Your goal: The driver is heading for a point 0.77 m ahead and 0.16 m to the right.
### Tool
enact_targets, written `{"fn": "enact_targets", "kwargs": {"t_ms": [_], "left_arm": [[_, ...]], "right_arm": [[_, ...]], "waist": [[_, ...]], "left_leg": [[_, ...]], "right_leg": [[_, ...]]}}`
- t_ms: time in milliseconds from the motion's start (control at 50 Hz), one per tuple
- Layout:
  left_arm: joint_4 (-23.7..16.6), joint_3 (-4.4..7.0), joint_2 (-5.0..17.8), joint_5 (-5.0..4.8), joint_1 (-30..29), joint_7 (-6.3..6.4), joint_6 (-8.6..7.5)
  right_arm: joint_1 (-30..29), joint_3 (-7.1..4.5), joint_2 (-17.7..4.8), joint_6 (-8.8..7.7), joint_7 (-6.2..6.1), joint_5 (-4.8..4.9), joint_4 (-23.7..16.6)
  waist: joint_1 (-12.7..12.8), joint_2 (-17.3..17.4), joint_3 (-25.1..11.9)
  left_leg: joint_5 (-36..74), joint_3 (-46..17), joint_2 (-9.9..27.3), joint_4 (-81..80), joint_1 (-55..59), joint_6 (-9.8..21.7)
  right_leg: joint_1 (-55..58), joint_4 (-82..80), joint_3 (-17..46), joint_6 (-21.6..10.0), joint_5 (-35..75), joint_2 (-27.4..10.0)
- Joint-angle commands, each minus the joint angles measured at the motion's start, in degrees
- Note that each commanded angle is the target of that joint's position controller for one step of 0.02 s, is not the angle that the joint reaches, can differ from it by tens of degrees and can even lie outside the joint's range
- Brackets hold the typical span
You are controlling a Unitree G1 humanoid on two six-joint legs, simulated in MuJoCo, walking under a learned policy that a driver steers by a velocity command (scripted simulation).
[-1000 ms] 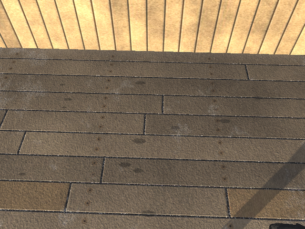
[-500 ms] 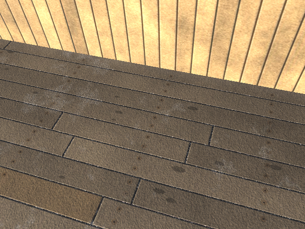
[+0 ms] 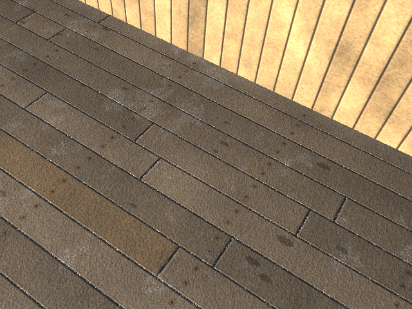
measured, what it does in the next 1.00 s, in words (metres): steps on the spot: right foot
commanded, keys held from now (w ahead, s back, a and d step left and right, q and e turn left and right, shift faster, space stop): no key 1.00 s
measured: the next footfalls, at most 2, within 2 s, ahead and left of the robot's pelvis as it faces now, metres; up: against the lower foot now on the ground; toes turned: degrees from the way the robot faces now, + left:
right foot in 0.20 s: +0.03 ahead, -0.14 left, +0.00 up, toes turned +0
right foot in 1.74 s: +0.43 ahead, -0.14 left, +0.00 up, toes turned -2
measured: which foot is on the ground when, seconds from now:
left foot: down 0.00-1.00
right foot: up 0.00-0.18, down 0.20-1.00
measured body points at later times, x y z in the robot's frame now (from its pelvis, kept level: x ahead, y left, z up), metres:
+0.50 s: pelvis +0.00 -0.02 +0.00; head +0.01 -0.02 +0.45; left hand +0.11 +0.24 -0.13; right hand +0.12 -0.28 -0.13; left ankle +0.01 +0.10 -0.74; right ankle -0.01 -0.14 -0.74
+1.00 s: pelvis +0.00 -0.03 +0.00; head +0.01 -0.03 +0.45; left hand +0.06 +0.24 -0.14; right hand +0.07 -0.28 -0.15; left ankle +0.01 +0.10 -0.74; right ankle -0.01 -0.14 -0.74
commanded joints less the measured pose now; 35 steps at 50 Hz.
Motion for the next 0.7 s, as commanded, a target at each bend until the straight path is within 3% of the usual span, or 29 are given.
{"fn": "enact_targets", "kwargs": {"t_ms": [20, 60, 120, 160, 180, 200, 220, 240, 260, 280, 340, 400, 520, 700], "left_arm": [[-2.9, 0.72, 3.4, -0.22, 0.7, 0.11, -0.54], [-3.0, -0.1, 2.0, -0.19, -0.6, -0.03, -0.52], [-3.2, -0.34, 2.6, -0.32, -1.3, -0.18, -0.45], [-2.2, -0.46, 2.4, -0.31, 0.4, -0.35, -0.65], [-1.5, -0.75, 1.7, 0.16, 1.9, -0.56, -0.93], [-1.2, -0.79, 2.8, 1.05, 2.5, -0.62, -1.21], [-1.6, -0.37, 6.0, 1.28, 2.8, -0.44, -1.31], [-0.3, 0.12, 7.2, 0.54, 0.9, -0.65, -1.44], [-1.1, -0.57, 3.8, 0.37, -0.8, -1.08, -1.85], [-0.8, -1.11, 2.4, 0.89, -0.8, -1.12, -2.18], [0.5, -1.43, 2.3, 0.83, 0.0, -0.91, -3.28], [1.6, -1.71, 2.1, 0.61, 0.8, -0.5, -3.31], [3.7, -2.07, 1.9, 0.49, 1.0, -0.16, -3.08], [7.5, -2.49, 1.3, 0.33, 1.4, -0.15, -2.9]], "right_arm": [[-2.9, -1.59, -6.9, -1.31, -0.65, -0.09, -2.7], [-3.0, -1.59, -7.0, -1.26, -0.67, -0.08, -1.9], [-2.2, -1.65, -7.8, -0.96, -0.39, -0.2, -0.1], [-3.4, -1.08, -6.9, -0.96, -0.2, 0.23, 0.9], [-3.6, -0.65, -6.0, -1.02, -0.11, 0.63, 1.6], [-1.6, -0.3, -5.0, -1.43, -0.02, 0.42, 2.7], [0.3, -0.2, -4.7, -1.89, 0.22, -0.62, 3.3], [2.0, -0.42, -4.2, -1.99, 0.24, -0.61, 3.7], [-1.4, -0.46, -5.8, -1.76, 0.03, -0.93, 4.1], [-2.7, -0.91, -6.5, -1.46, -0.21, -0.47, 4.1], [-2.4, -0.78, -5.1, -0.54, -0.81, -0.28, 5.3], [-1.5, -0.87, -4.5, -0.64, -0.93, -0.08, 7.2], [-0.1, -1.14, -4.6, -0.86, -1.28, 0.15, 11.3], [0.8, -1.12, -5.0, -0.91, -1.9, 0.37, 16.9]], "waist": [[0.5, 10.8, -7.7], [-0.5, 10.8, -7.3], [-1.8, 11.2, -6.3], [-0.5, 10.4, -5.4], [1.0, 9.2, -4.9], [0.7, 6.9, -5.4], [-1.3, 1.8, -6.0], [-3.9, -5.2, -5.3], [-1.5, -3.6, -4.0], [-0.9, -2.0, -3.3], [-0.8, -1.1, -2.5], [-0.5, 0.8, -2.5], [-0.3, 3.0, -2.1], [-0.6, 3.0, -1.8]], "left_leg": [[28.0, -9.3, 12.3, -7.1, 7.4, 10.7], [24.5, -9.5, 12.0, -6.9, 7.4, 10.6], [19.3, -12.4, 13.2, -7.2, 6.3, 11.7], [14.8, -13.3, 12.5, -6.7, 4.5, 10.7], [11.8, -12.7, 11.3, -6.4, 2.6, 8.9], [8.1, -12.1, 9.5, -6.1, 0.6, 6.1], [2.8, -9.3, 6.1, -3.7, -1.4, 3.4], [-0.7, -5.0, 2.5, -5.0, 1.4, 1.2], [0.2, -4.4, 2.1, -3.5, 4.5, -0.1], [0.3, -4.6, 2.3, -2.8, 4.4, 0.3], [3.6, -5.2, 2.7, -2.9, 4.1, 1.0], [5.2, -5.1, 2.7, -3.0, 4.3, 0.6], [7.3, -4.8, 2.8, -3.4, 4.8, -0.1], [9.1, -4.3, 2.8, -3.7, 6.1, -0.5]], "right_leg": [[-0.1, -1.9, 1.9, 0.9, 4.3, -0.6], [3.1, -10.0, 1.7, 0.7, 4.7, -0.7], [7.4, -18.1, 1.1, 0.0, 3.7, -0.1], [11.7, -26.7, 0.6, -0.9, 8.7, 0.4], [16.1, -34.8, 0.3, -1.8, 16.5, 0.6], [20.9, -37.2, 2.8, -2.8, 24.3, -1.0], [23.7, -35.8, 6.4, -4.5, 33.6, -5.2], [17.6, -34.3, 5.7, -6.9, 23.9, -5.0], [13.7, -35.9, 5.5, -7.2, 17.1, -3.6], [12.6, -36.7, 4.9, -6.3, 14.5, -3.0], [13.1, -36.2, 3.9, -4.9, 15.8, -2.0], [13.7, -35.8, 3.4, -4.8, 16.2, -1.5], [14.5, -35.8, 2.9, -5.2, 16.9, -0.8], [14.9, -36.5, 2.2, -5.3, 18.2, 0.2]]}}
Keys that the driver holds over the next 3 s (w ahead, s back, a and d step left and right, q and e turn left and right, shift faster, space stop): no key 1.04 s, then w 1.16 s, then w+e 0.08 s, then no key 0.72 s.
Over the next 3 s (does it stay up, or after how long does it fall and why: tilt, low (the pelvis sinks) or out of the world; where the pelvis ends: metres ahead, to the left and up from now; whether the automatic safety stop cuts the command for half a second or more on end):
stays up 0.75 -0.02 0.00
